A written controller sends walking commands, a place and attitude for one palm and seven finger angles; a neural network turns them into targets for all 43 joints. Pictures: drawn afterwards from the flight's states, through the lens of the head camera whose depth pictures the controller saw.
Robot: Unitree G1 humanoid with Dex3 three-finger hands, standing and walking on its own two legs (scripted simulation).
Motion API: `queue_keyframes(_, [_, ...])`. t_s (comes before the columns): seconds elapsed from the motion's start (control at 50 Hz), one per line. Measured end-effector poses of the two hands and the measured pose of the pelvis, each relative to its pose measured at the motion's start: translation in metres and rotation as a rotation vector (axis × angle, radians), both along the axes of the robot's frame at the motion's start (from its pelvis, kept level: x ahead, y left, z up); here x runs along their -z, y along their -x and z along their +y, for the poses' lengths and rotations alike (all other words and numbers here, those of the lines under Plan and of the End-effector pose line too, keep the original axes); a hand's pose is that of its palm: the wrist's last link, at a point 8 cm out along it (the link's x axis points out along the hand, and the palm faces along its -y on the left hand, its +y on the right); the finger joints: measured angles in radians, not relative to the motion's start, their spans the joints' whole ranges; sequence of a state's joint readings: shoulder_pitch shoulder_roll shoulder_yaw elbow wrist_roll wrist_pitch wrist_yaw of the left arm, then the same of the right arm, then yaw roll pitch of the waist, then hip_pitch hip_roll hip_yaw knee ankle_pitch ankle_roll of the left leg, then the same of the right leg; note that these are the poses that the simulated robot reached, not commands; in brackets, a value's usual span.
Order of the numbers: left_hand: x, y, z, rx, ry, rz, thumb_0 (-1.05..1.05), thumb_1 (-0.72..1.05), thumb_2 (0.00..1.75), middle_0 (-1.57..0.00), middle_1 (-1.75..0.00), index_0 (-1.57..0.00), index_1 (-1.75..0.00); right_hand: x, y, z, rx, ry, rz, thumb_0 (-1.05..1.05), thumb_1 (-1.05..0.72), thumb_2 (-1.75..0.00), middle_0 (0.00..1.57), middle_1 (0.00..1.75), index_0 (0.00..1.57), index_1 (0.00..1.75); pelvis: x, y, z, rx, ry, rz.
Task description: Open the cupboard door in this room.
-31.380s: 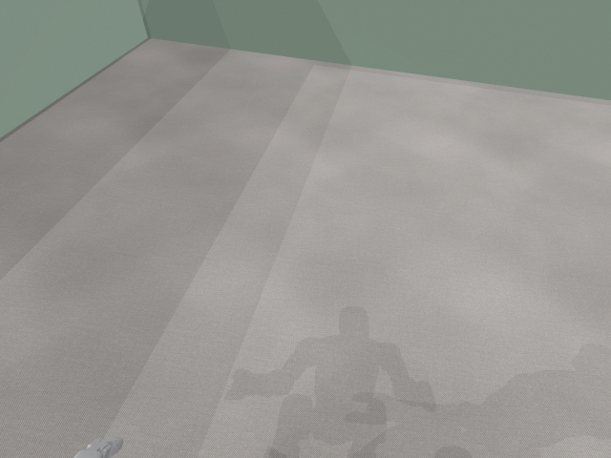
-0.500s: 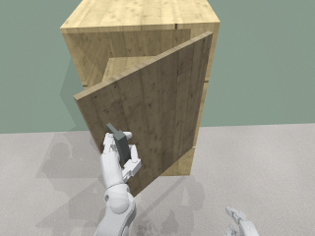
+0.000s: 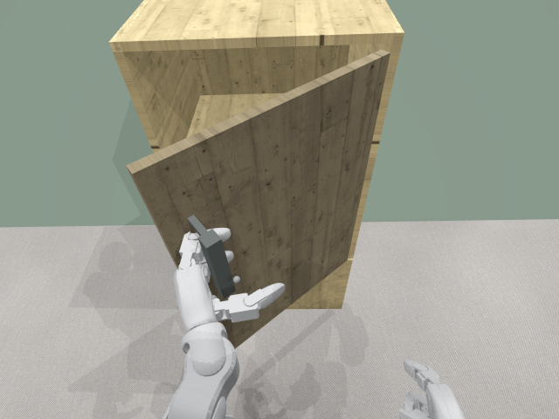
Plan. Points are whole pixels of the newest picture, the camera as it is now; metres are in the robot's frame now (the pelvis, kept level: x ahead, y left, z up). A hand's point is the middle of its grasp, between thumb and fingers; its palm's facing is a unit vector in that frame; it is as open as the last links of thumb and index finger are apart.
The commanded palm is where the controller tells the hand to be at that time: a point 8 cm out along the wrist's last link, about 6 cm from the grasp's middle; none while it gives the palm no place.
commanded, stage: open thumb and fingers to let go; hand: left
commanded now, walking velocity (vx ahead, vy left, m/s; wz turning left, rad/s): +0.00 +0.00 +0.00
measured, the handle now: (211, 257) +0.33 +0.12 +0.07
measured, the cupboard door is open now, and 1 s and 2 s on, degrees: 40 41 41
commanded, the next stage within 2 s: slide the hand sideways off the handle in 0.34 s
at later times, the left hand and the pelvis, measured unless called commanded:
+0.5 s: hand (234, 290) +0.28 +0.08 +0.07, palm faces +0.23 -0.97 -0.03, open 15.1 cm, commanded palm +0.24 +0.12 +0.07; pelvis -0.01 +0.02 +0.00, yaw -1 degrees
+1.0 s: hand (209, 326) +0.23 +0.10 +0.07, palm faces -0.07 -1.00 +0.01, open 16.2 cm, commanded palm +0.21 +0.16 +0.07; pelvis -0.03 +0.05 -0.01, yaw -2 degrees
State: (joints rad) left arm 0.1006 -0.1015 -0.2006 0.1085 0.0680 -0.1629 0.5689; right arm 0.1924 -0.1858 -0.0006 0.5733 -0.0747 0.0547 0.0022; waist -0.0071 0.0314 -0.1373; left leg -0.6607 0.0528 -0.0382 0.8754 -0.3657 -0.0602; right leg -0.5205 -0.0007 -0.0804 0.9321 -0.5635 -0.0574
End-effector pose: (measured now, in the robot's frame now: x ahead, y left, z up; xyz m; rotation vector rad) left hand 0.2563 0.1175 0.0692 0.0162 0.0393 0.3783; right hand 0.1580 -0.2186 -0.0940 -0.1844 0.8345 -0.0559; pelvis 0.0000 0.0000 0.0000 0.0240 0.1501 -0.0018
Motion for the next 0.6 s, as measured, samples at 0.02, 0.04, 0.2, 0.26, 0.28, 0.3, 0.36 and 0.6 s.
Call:
queue_keyframes(0.02, [0.000,0.000,0.000,0.003,0.000,0.000,0.00,-0.22,0.42,-0.32,-1.23,-0.37,-1.22,0.000,0.001,0.001,0.001,0.001,0.002,0.01,-0.91,-0.90,0.20,0.30,0.20,0.30,0.000,0.000,0.001,0.000,0.001,0.000])
queue_keyframes(0.04, [0.000,0.000,0.000,0.005,0.000,-0.001,0.00,-0.26,0.40,-0.32,-1.21,-0.37,-1.21,0.000,0.001,0.001,0.002,0.002,0.003,0.01,-0.91,-0.90,0.20,0.30,0.20,0.30,0.000,0.000,0.002,0.001,0.001,0.000])
queue_keyframes(0.2, [0.000,0.000,0.004,0.022,0.003,0.009,-0.01,-0.45,0.32,-0.27,-0.98,-0.33,-0.98,-0.002,0.005,0.008,0.016,0.004,-0.001,0.01,-0.91,-0.90,0.20,0.30,0.20,0.30,0.000,0.002,0.010,0.007,0.010,-0.004])
queue_keyframes(0.26, [0.000,0.002,0.004,0.040,0.005,0.009,-0.01,-0.47,0.31,-0.27,-0.87,-0.30,-0.85,-0.004,0.006,0.011,0.017,0.003,-0.011,0.01,-0.91,-0.90,0.20,0.30,0.20,0.30,0.000,0.003,0.013,0.009,0.013,-0.007])
queue_keyframes(0.28, [0.001,0.002,0.003,0.047,0.003,0.009,-0.01,-0.48,0.31,-0.27,-0.82,-0.30,-0.81,-0.005,0.006,0.012,0.018,0.003,-0.015,0.01,-0.91,-0.90,0.20,0.30,0.20,0.30,0.001,0.004,0.014,0.010,0.014,-0.008])
queue_keyframes(0.3, [0.001,0.003,0.003,0.055,0.002,0.008,-0.01,-0.48,0.31,-0.27,-0.78,-0.30,-0.77,-0.005,0.006,0.014,0.018,0.002,-0.019,0.01,-0.91,-0.90,0.20,0.30,0.20,0.30,0.001,0.004,0.015,0.011,0.016,-0.008])
queue_keyframes(0.36, [0.001,0.005,0.003,0.073,0.005,0.008,-0.01,-0.49,0.31,-0.28,-0.66,-0.30,-0.68,-0.007,0.007,0.017,0.018,-0.002,-0.031,0.01,-0.91,-0.90,0.20,0.30,0.20,0.30,0.002,0.006,0.017,0.013,0.020,-0.011])
queue_keyframes(0.6, [0.001,0.021,0.019,0.458,-0.047,-0.069,-0.01,-0.49,0.30,-0.26,-0.42,-0.21,-0.44,-0.008,0.020,0.026,0.013,-0.003,-0.046,0.01,-0.90,-0.90,0.20,0.30,0.20,0.30,0.005,0.018,0.028,0.013,0.026,-0.017])
